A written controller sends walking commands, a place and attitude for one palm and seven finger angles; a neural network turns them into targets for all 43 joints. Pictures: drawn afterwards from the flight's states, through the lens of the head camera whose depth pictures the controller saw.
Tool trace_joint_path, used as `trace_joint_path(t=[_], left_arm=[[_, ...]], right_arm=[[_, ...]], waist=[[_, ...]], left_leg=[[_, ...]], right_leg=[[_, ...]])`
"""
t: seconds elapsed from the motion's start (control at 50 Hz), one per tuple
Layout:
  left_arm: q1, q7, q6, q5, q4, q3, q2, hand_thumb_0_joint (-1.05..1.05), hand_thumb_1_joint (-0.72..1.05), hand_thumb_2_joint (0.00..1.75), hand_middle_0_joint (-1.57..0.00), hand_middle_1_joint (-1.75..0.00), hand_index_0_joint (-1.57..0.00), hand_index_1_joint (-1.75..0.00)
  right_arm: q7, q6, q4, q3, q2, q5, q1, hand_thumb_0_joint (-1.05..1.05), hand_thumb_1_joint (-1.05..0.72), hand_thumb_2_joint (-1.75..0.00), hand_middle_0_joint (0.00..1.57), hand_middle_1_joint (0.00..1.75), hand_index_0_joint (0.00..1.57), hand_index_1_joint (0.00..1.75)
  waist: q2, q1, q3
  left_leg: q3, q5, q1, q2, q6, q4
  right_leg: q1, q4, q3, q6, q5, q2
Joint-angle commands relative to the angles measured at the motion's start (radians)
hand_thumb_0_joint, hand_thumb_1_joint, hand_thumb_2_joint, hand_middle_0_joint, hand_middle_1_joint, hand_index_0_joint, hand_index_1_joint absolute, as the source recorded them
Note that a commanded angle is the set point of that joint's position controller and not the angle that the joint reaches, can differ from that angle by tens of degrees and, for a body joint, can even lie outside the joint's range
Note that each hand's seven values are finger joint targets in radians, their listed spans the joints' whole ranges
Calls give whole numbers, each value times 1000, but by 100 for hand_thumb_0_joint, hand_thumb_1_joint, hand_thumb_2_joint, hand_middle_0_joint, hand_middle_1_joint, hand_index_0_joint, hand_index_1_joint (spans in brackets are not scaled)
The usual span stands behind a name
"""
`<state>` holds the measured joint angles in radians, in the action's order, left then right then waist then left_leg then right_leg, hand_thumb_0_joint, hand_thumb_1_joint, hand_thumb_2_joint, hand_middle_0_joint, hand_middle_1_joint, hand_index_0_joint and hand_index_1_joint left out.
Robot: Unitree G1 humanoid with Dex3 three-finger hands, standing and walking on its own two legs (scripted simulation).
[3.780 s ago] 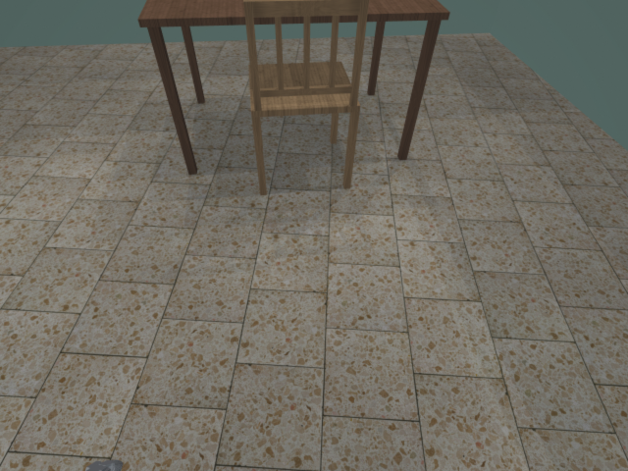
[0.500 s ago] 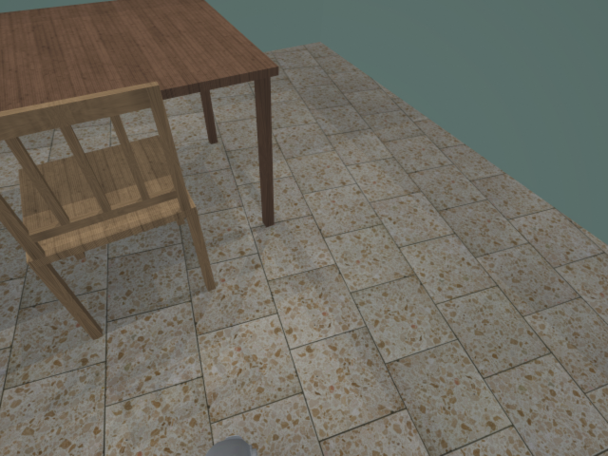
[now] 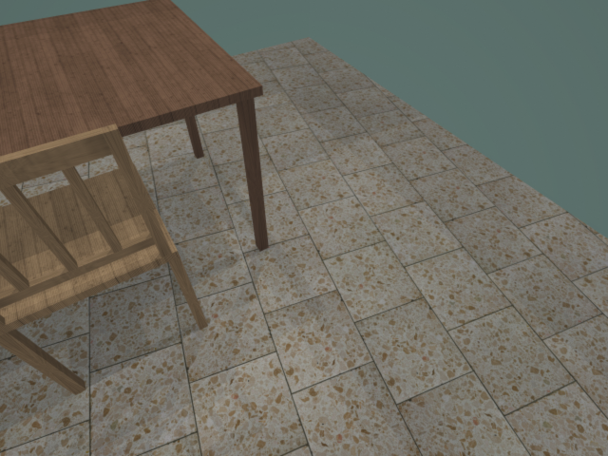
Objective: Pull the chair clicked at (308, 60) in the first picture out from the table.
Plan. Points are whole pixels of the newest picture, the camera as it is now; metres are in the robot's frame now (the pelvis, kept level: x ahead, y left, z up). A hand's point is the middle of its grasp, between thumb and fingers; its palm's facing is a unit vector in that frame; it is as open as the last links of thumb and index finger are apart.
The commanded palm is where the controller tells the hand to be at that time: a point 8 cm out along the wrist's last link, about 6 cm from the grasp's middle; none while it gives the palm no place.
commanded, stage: turn to face it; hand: left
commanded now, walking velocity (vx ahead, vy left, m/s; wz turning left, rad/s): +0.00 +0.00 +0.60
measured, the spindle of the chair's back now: (43, 230) +0.54 +0.55 -0.11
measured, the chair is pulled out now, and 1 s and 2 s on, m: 0.00 0.00 0.00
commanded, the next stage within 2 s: take the last steps up to it in 0.88 s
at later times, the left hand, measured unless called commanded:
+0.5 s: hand out of the picture +0.01 +0.25 -0.20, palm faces +0.32 -0.92 -0.23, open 7.4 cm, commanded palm none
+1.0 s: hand out of the picture +0.02 +0.21 -0.15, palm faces +0.45 -0.85 -0.27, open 7.4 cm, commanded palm none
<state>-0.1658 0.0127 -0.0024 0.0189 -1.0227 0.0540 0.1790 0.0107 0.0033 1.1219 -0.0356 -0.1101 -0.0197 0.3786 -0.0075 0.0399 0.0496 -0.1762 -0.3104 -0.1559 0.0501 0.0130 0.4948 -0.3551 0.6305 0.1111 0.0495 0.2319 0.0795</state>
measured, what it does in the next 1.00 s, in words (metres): steps on the spot, turning left: right foot, then left foot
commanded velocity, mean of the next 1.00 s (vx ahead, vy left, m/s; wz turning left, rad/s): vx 0.01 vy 0.00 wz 0.40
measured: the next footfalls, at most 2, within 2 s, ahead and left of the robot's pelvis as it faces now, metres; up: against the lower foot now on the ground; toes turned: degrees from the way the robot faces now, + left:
right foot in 0.02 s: +0.09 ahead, -0.12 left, +0.00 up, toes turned -7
left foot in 0.42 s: +0.07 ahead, +0.13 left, +0.00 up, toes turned +24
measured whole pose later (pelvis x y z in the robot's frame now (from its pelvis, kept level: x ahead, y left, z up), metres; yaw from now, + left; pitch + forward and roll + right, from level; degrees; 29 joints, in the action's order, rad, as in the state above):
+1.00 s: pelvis +0.03 +0.00 +0.00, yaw +27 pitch -1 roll +1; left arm -0.19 0.02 -0.02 0.02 -0.94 0.03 0.17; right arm -0.01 -0.06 0.99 -0.06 -0.20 -0.01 0.23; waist 0.06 0.02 0.05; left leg 0.03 -0.35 -0.36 -0.05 0.01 0.65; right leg -0.23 0.55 0.06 -0.02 0.31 0.02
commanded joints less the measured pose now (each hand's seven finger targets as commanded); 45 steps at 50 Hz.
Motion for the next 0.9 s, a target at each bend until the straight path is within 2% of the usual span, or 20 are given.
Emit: trace_joint_path(t=[0.0, 0.02, 0.04, 0.06, 0.08, 0.14, 0.2, 0.3, 0.34, 0.36, 0.38, 0.4, 0.42, 0.44, 0.48, 0.52, 0.6, 0.74, 0.84, 0.88], left_arm=[[-191, 24, 38, 9, 23, 39, 182, 0, 90, 90, -20, -30, -20, -30], [-230, 23, 32, 2, 35, 44, 220, 0, 90, 90, -20, -30, -20, -30], [-191, 28, 34, 0, 47, 48, 209, 0, 90, 90, -20, -30, -20, -30], [-135, 30, 29, 0, 65, 43, 179, 0, 90, 90, -20, -30, -20, -30], [-90, 32, 26, -1, 80, 32, 148, 0, 90, 90, -20, -30, -20, -30], [-45, 35, 22, 6, 103, 28, 128, 0, 90, 90, -20, -30, -20, -30], [-43, 34, 13, 13, 117, 38, 147, 0, 90, 90, -20, -30, -20, -30], [-58, 24, -2, 17, 133, 51, 204, 0, 90, 90, -20, -30, -20, -30], [-45, 17, -9, 11, 146, 56, 220, 0, 90, 90, -20, -30, -20, -30], [-42, 11, -15, 3, 154, 57, 219, 0, 90, 90, -20, -30, -20, -30], [-50, 4, -21, -3, 177, 54, 180, 0, 90, 90, -20, -30, -20, -30], [3, -1, -25, -4, 237, 30, 116, 0, 90, 90, -20, -30, -20, -30], [42, 12, -38, 8, 235, 29, 143, 0, 90, 90, -20, -30, -20, -30], [53, 10, -36, 3, 225, 36, 137, 0, 90, 90, -20, -30, -20, -30], [-2, -1, -33, 3, 180, 42, 153, 0, 90, 90, -20, -30, -20, -30], [-56, -5, -35, 1, 152, 39, 154, 0, 90, 90, -20, -30, -20, -30], [-52, 1, -36, 0, 147, 33, 155, 0, 90, 90, -20, -30, -20, -30], [-12, 10, -38, -7, 160, 22, 132, 0, 90, 90, -20, -30, -20, -30], [-75, 18, -25, -13, 142, 14, 111, 0, 90, 90, -20, -30, -20, -30], [-122, 24, -13, -14, 124, 14, 114, 0, 90, 90, -20, -30, -20, -30]], right_arm=[[-5, 10, -103, -32, -89, 14, -21, 0, -90, -90, 20, 30, 20, 30], [1, -4, -124, -35, -88, 11, -20, 0, -90, -90, 20, 30, 20, 30], [2, -18, -131, -38, -100, 8, -55, 0, -90, -90, 20, 30, 20, 30], [-1, -24, -131, -45, -110, 6, -62, 0, -90, -90, 20, 30, 20, 30], [-8, -29, -121, -47, -112, 3, -70, 0, -90, -90, 20, 30, 20, 30], [-22, -46, -135, -47, -96, 1, -83, 0, -90, -90, 20, 30, 20, 30], [-31, -52, -171, -49, -96, -1, -129, 0, -90, -90, 20, 30, 20, 30], [-39, -44, -248, -46, -131, 3, -220, 0, -90, -90, 20, 30, 20, 30], [-38, -38, -259, -49, -164, 0, -193, 0, -90, -90, 20, 30, 20, 30], [-38, -33, -255, -57, -198, -3, -156, 0, -90, -90, 20, 30, 20, 30], [-35, -22, -255, -78, -292, -8, -98, 0, -90, -90, 20, 30, 20, 30], [-29, -19, -262, -97, -408, -7, -39, 0, -90, -90, 20, 30, 20, 30], [-14, -17, -234, -96, -406, -3, -16, 0, -90, -90, 20, 30, 20, 30], [-4, -17, -249, -89, -390, -3, -67, 0, -90, -90, 20, 30, 20, 30], [0, -10, -287, -65, -319, -4, -204, 0, -90, -90, 20, 30, 20, 30], [1, -2, -302, -56, -301, 1, -231, 0, -90, -90, 20, 30, 20, 30], [2, -5, -280, -55, -296, 4, -179, 0, -90, -90, 20, 30, 20, 30], [3, -20, -246, -55, -289, -4, -151, 0, -90, -90, 20, 30, 20, 30], [-2, -27, -228, -58, -278, -5, -175, 0, -90, -90, 20, 30, 20, 30], [-5, -27, -222, -55, -256, 4, -185, 0, -90, -90, 20, 30, 20, 30]], waist=[[-211, -89, -101], [-246, -100, -147], [-294, -100, -139], [-240, -77, -108], [-156, -56, -91], [-155, -32, -43], [-155, -38, -23], [-199, -63, -35], [-164, -38, -65], [-88, -11, -85], [141, 21, -129], [399, 56, -115], [320, 74, -146], [281, 49, -129], [185, -15, -87], [153, -35, -110], [96, -19, -119], [118, 0, -88], [126, -28, -104], [96, -55, -111]], left_leg=[[38, -52, -343, 12, -32, 258], [96, -331, -345, -17, -42, 467], [153, -328, -368, 11, -46, 591], [154, -267, -396, 28, -54, 676], [154, -201, -399, 41, -61, 712], [125, -134, -371, 46, -74, 653], [88, -123, -329, 41, -77, 525], [44, -118, -264, 22, -58, 310], [17, -18, -165, 8, -49, 170], [27, 80, -60, 9, -41, 51], [255, 271, 73, 150, 30, -69], [553, 566, 109, 390, 158, -170], [584, 493, 78, 395, 182, -183], [544, 412, 62, 349, 174, -173], [394, 367, 0, 240, 141, -172], [324, 409, 4, 199, 133, -173], [356, 451, 83, 195, 156, -183], [441, 345, 59, 200, 186, -196], [465, 333, -24, 170, 167, -166], [437, 288, -108, 127, 122, -112]], right_leg=[[426, -242, -246, -78, -497, 302], [380, -282, -295, -179, -593, 435], [312, -306, -300, -202, -538, 418], [293, -308, -250, -202, -461, 391], [265, -295, -166, -185, -416, 342], [170, -306, -28, -150, -327, 302], [137, -307, 20, -145, -245, 303], [168, -227, 50, -146, -280, 325], [148, -145, 90, -110, -246, 310], [96, -50, 115, -73, -197, 284], [-52, 155, 144, -7, -2, 192], [-254, 404, 107, 57, 469, 70], [-258, 523, -45, 37, 445, 62], [-296, 580, -85, 29, 362, 57], [-256, 585, -98, 33, 194, 60], [-202, 546, -90, 41, 139, 50], [-193, 449, -96, 47, 137, 29], [-123, 271, -100, 29, 216, -5], [47, 53, -83, 0, 168, -47], [193, -156, -76, -6, 23, -45]])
